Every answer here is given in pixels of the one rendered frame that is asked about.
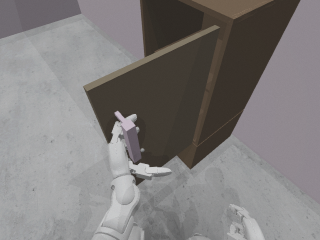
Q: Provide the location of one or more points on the left robot forearm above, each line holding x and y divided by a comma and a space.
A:
118, 221

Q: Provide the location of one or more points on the right robot hand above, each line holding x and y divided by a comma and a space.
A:
249, 230

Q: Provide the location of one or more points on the handle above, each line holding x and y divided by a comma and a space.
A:
131, 137

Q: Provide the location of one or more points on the left robot hand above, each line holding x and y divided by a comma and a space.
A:
118, 158

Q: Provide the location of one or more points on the cupboard door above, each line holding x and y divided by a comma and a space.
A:
165, 90

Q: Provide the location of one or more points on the robot left thigh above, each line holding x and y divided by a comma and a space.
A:
137, 233

